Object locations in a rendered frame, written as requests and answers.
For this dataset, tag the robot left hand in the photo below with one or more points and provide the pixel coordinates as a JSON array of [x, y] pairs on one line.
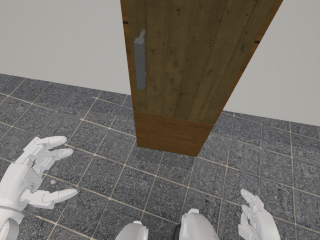
[[20, 175]]

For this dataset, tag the right robot shin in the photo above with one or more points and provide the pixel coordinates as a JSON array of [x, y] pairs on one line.
[[193, 210]]

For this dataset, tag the robot right hand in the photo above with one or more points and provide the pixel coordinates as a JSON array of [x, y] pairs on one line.
[[263, 225]]

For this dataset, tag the handle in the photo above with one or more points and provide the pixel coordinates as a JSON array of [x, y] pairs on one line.
[[139, 52]]

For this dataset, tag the right robot thigh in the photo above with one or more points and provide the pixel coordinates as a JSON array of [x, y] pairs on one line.
[[195, 226]]

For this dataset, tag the robot left forearm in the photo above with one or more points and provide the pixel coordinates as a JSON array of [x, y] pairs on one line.
[[10, 218]]

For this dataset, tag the cupboard door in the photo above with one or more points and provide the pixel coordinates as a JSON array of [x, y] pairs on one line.
[[194, 50]]

